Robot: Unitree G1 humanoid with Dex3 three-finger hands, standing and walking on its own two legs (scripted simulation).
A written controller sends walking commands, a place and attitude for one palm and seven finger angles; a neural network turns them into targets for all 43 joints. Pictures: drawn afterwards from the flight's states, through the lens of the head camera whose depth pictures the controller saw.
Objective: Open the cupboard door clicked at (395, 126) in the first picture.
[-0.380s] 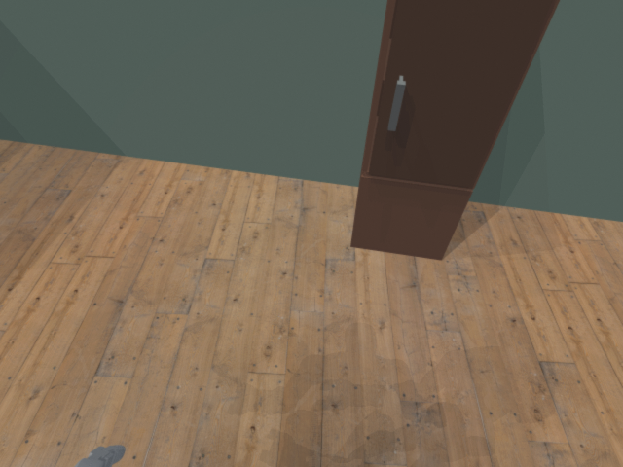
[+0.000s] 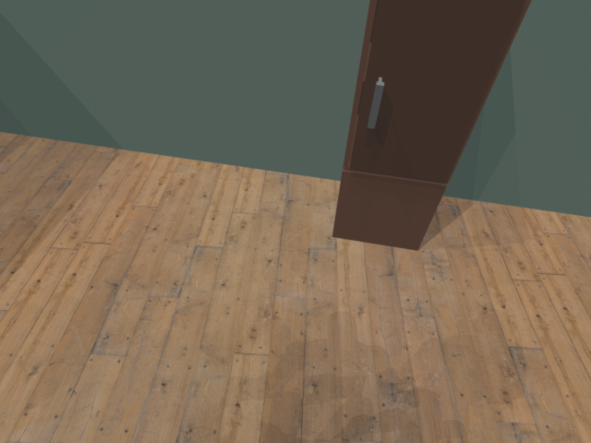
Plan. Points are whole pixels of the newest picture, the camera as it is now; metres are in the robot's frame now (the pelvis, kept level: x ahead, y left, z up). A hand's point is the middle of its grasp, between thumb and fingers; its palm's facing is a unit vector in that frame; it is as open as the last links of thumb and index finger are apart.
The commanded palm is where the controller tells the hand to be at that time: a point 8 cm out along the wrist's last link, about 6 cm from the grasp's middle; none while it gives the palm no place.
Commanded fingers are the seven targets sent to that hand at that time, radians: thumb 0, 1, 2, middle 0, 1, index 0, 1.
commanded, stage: stand and wait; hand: left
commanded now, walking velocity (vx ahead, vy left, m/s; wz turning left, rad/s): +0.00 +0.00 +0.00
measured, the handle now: (375, 102) +1.07 -0.18 -0.07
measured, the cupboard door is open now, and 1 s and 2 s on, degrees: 0 0 0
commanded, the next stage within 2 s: look at it before walking up in 0.50 s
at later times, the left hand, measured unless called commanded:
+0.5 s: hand out of the picture +0.06 +0.24 -0.15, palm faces -0.04 -0.94 -0.34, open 7.4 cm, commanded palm none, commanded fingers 0.00 0.90 0.90 -0.20 -0.30 -0.20 -0.30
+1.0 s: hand out of the picture +0.07 +0.23 -0.15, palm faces -0.04 -0.94 -0.34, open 7.4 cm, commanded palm none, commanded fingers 0.00 0.90 0.90 -0.20 -0.30 -0.20 -0.30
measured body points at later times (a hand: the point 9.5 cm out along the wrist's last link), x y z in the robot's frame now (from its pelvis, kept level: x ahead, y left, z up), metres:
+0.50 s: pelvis -0.01 -0.01 +0.00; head -0.01 -0.01 +0.45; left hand +0.06 +0.28 -0.13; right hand +0.06 -0.31 -0.13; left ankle -0.01 +0.10 -0.74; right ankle -0.01 -0.14 -0.74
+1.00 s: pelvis -0.01 -0.02 +0.01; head +0.00 -0.02 +0.45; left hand +0.07 +0.28 -0.13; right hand +0.07 -0.32 -0.13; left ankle -0.01 +0.10 -0.74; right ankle -0.01 -0.14 -0.74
